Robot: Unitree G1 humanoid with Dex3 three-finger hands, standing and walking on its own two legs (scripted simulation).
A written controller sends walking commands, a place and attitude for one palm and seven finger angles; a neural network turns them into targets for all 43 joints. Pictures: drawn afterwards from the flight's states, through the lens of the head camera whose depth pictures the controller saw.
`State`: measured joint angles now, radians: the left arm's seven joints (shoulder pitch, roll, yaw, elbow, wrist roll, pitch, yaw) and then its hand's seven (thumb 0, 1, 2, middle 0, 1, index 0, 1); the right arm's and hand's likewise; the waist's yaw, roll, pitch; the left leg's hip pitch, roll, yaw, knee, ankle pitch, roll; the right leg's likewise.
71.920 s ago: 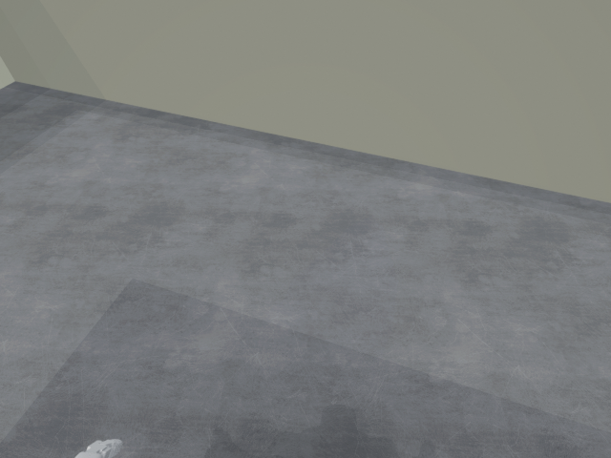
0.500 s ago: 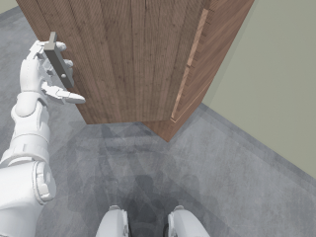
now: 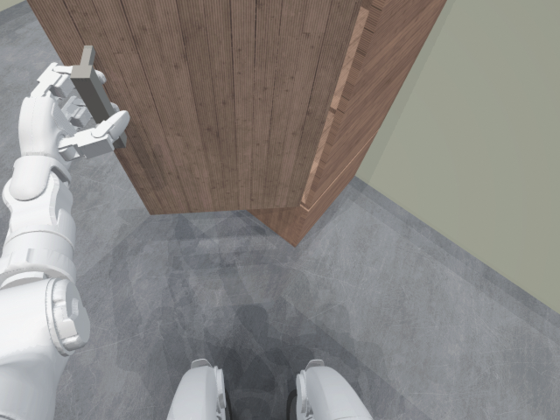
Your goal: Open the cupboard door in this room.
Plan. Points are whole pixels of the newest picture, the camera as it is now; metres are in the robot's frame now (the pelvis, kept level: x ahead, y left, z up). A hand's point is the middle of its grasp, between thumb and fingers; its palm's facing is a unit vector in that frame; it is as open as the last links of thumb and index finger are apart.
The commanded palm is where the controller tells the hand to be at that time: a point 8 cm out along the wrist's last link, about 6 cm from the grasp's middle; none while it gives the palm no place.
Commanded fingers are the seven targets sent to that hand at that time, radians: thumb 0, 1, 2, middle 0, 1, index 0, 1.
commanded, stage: close the thumb around the handle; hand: left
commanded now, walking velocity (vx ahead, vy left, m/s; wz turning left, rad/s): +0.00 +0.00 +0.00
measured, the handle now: (104, 100) +0.55 +0.22 +0.07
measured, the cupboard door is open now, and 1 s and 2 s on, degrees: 45 75 89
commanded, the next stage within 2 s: pull the door open along its arc in 0.22 s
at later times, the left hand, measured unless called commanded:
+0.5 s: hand (111, 130) +0.49 +0.20 +0.07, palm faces +0.04 -1.00 -0.02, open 6.4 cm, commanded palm +0.45 +0.24 +0.07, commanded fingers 0.00 0.90 0.90 -0.40 -1.35 -0.40 -1.35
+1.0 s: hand (172, 237) +0.34 +0.11 +0.08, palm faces +0.37 -0.93 +0.06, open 6.5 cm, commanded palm +0.26 +0.17 +0.07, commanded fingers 0.00 0.90 0.90 -0.40 -1.35 -0.40 -1.35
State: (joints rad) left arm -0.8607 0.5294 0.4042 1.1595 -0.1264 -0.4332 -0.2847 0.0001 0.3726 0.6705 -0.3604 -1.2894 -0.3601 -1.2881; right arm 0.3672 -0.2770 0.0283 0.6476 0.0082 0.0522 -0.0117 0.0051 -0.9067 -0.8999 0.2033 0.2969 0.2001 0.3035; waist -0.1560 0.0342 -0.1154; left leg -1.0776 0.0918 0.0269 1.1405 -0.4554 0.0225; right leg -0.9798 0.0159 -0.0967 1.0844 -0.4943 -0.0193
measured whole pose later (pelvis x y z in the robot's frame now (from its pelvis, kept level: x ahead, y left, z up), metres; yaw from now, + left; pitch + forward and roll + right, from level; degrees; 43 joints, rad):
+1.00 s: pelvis +0.03 -0.01 +0.02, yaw +1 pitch +15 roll -1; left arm 0.04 -0.06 -0.06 0.20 0.00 -0.37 0.41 0.02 0.65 0.76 -0.31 -1.28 -0.31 -1.26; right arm 0.19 -0.19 -0.01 0.52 -0.04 0.04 0.07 0.01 -0.91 -0.90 0.20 0.30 0.20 0.30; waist -0.01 0.02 -0.16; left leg -0.81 0.06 0.06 1.02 -0.47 0.01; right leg -0.74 -0.01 -0.06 1.01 -0.53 -0.02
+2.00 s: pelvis +0.02 -0.04 +0.02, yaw +3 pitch +13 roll +1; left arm 0.24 -0.10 -0.20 0.10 0.07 -0.36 0.52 -0.01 -0.46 0.31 -0.26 -0.93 -0.27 -0.94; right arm 0.20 -0.20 -0.01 0.56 -0.06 -0.03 0.00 0.01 -0.91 -0.90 0.20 0.30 0.20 0.30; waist 0.00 0.04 -0.16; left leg -0.80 0.02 -0.04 1.03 -0.45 -0.05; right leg -0.74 0.00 -0.09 1.07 -0.55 -0.07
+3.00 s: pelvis +0.01 +0.01 +0.00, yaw +0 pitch +14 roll -2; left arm 0.54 0.09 -0.22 -0.24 -0.03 -0.35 0.07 -0.01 -0.50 0.30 -0.17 -0.31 -0.19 -0.32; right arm 0.25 -0.20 0.03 0.37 -0.01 -0.03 0.02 0.01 -0.91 -0.90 0.20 0.30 0.20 0.30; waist 0.01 0.04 -0.15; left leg -0.88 0.01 -0.01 1.16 -0.52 0.02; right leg -0.80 -0.01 -0.05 1.13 -0.57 0.00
